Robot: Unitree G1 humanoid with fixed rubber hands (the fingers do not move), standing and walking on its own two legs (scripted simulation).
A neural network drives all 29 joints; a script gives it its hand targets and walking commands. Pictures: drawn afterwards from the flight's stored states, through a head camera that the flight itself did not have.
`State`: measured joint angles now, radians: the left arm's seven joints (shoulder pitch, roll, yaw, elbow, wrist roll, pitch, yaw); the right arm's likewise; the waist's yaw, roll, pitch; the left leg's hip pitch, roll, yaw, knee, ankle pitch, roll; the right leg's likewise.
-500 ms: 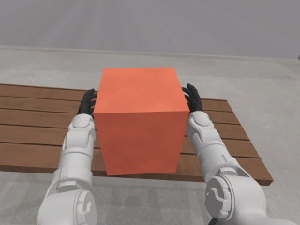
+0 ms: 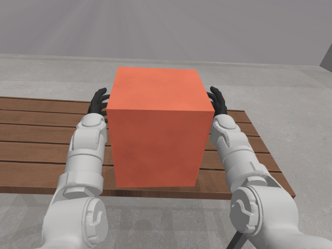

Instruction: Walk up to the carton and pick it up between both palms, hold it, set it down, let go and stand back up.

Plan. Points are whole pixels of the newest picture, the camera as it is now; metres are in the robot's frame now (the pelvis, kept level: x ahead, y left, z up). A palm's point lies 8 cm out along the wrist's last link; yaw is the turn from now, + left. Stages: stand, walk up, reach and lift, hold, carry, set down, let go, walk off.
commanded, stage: reach and lift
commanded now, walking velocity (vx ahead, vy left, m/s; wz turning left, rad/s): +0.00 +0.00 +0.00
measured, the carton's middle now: (157, 127) +0.42 +0.05 +0.14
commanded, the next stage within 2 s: hold in 0.98 s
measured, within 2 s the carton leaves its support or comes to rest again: neither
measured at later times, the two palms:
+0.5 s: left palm (98, 114) +0.38 +0.19 +0.20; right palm (223, 113) +0.39 -0.11 +0.22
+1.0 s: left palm (97, 104) +0.38 +0.19 +0.23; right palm (225, 102) +0.40 -0.11 +0.24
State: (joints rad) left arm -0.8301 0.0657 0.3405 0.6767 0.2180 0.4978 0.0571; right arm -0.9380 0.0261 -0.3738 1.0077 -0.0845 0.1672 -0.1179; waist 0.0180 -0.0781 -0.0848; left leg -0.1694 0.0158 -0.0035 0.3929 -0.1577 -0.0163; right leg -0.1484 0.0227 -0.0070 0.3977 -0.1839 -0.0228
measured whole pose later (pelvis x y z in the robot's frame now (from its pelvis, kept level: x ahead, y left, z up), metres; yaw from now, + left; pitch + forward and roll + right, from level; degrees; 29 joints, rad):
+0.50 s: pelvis +0.00 +0.00 +0.00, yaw +0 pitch -5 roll +0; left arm -0.80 0.08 0.31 0.58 0.22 0.56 0.05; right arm -0.94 0.00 -0.26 0.95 0.04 0.23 -0.15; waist -0.01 -0.07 -0.08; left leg -0.15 0.02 0.00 0.39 -0.16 -0.02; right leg -0.13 0.02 -0.01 0.40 -0.18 -0.02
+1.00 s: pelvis +0.00 +0.00 +0.00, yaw +0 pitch -4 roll +0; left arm -0.81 0.08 0.30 0.48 0.22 0.62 0.05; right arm -0.96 -0.03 -0.19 0.85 0.13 0.30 -0.17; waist -0.01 -0.06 -0.09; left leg -0.15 0.02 0.00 0.39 -0.16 -0.02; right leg -0.13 0.02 -0.01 0.40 -0.19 -0.02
